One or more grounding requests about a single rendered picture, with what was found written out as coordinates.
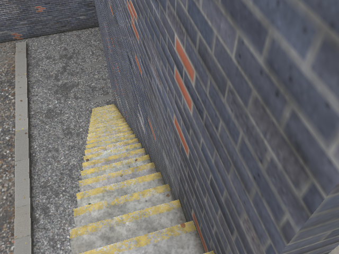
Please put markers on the stairs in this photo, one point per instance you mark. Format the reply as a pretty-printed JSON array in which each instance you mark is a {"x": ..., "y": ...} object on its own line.
[{"x": 123, "y": 205}]

